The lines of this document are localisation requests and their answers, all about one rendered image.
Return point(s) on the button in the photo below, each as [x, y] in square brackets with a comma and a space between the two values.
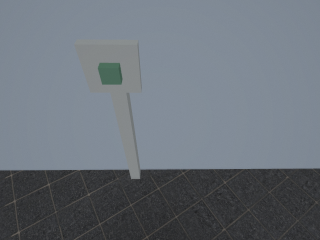
[110, 73]

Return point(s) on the panel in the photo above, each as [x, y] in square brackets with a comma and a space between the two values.
[92, 52]

